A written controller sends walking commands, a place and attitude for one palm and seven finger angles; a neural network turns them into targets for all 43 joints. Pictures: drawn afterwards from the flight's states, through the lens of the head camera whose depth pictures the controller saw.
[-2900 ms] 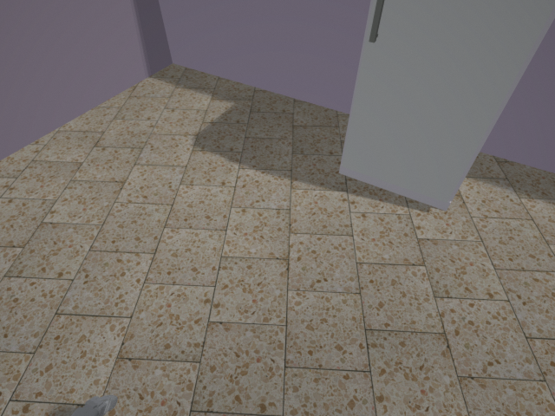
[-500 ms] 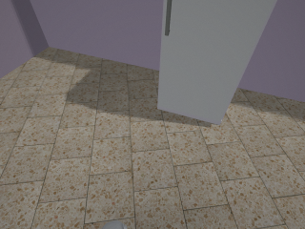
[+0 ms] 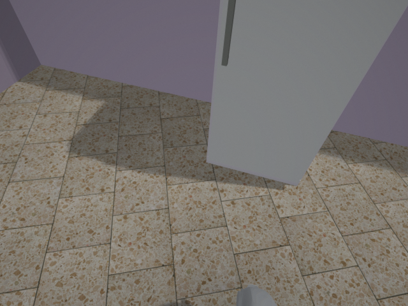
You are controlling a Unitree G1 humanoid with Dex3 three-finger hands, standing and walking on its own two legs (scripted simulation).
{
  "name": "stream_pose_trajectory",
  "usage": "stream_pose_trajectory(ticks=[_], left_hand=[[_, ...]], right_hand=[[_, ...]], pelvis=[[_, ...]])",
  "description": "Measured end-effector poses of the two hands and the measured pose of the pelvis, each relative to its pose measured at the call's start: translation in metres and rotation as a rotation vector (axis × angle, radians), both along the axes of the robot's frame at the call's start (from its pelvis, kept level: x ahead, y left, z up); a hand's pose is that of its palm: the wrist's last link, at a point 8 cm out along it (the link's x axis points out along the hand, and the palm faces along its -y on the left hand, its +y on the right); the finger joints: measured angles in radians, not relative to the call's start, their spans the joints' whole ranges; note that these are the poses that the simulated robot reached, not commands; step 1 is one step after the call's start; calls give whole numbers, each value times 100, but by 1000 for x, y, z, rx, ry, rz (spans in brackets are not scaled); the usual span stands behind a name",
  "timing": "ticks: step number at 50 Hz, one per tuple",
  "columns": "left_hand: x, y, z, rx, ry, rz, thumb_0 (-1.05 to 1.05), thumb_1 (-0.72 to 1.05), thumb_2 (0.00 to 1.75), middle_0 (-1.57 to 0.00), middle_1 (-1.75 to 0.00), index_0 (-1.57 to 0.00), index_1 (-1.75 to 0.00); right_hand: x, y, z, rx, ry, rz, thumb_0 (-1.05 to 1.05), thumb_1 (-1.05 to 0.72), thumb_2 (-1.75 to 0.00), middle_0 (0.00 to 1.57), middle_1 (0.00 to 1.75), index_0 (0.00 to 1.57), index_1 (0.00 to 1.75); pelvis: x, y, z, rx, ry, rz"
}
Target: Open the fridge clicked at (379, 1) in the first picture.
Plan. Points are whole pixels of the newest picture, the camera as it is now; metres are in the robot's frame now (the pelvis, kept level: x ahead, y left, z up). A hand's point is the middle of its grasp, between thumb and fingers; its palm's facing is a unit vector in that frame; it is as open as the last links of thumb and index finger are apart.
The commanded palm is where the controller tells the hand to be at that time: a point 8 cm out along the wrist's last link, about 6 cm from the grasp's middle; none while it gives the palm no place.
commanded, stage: walk to a spot facing it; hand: left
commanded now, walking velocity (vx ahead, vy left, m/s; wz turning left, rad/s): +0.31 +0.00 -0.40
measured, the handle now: (232, 5) +0.97 -0.03 +0.18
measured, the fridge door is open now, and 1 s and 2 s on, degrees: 0 0 0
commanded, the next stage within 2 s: turn to face it in 0.10 s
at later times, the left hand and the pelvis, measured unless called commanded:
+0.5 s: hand (166, 250) +0.28 +0.11 -0.17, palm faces -0.10 -0.96 -0.24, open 7.2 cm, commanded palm none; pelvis +0.20 -0.07 -0.01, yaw -8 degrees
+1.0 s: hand (167, 211) +0.39 +0.12 -0.17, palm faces -0.18 -0.97 -0.17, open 7.3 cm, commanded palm none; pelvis +0.33 -0.05 +0.00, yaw -12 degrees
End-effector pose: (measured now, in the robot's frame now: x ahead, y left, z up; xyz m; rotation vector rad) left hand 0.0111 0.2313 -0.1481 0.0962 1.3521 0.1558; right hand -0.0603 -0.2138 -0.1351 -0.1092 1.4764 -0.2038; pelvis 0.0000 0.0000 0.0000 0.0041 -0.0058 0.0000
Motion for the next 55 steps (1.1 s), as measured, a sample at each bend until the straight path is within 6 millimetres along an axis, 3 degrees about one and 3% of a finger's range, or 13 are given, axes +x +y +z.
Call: stream_pose_trajectory(ticks=[7,10,12,16,22,26,31,36,41,48,55], left_hand=[[135,-27,-3,36,-57,-139,1,92,90,-20,-30,-20,-30],[193,-45,-10,59,-133,-175,0,92,90,-20,-30,-20,-30],[218,-56,-10,67,-172,-173,0,92,90,-20,-30,-20,-30],[241,-73,2,68,-168,-167,0,91,90,-20,-30,-20,-30],[258,-73,15,96,-121,-182,-1,94,90,-20,-30,-20,-30],[265,-74,13,75,-95,-182,0,93,90,-20,-30,-20,-30],[269,-69,3,29,-77,-150,0,92,90,-20,-30,-20,-30],[270,-55,-16,-16,-9,-116,0,91,90,-20,-30,-20,-30],[290,-45,-11,-19,62,-169,0,91,90,-20,-30,-20,-30],[357,-50,1,6,31,-213,0,91,90,-20,-30,-20,-30],[450,-94,3,30,-40,-307,0,91,90,-20,-30,-20,-30]], right_hand=[[6,7,-16,84,154,-130,0,-91,-90,20,30,20,30],[25,-3,-31,118,210,-157,0,-91,-90,21,30,20,30],[52,-16,-37,121,204,-158,1,-91,-90,21,30,20,30],[135,-50,-35,74,58,-124,1,-91,-90,21,30,20,30],[262,-87,-22,1,-214,-79,0,-92,-90,20,30,19,30],[314,-93,-12,-20,-312,-59,0,-92,-90,20,30,19,30],[349,-83,-2,-26,-339,-22,0,-92,-90,20,30,19,30],[364,-64,-2,-46,-324,-11,0,-91,-90,20,30,19,30],[341,-58,3,-77,-253,-98,-1,-94,-90,21,30,20,30],[291,-45,4,-35,-26,-186,0,-93,-90,20,30,20,30],[272,-38,-7,64,132,-286,0,-91,-90,20,30,20,30]], pelvis=[[73,-25,-15,13,5,-59],[109,-44,-30,12,2,-76],[125,-54,-32,11,-4,-84],[150,-65,-19,12,-7,-97],[181,-69,-6,9,12,-130],[200,-66,-5,-2,11,-150],[226,-58,-6,-19,3,-153],[256,-44,-12,-25,-5,-156],[281,-37,-5,-19,-8,-185],[319,-46,2,-9,5,-207],[361,-80,-6,9,10,-231]])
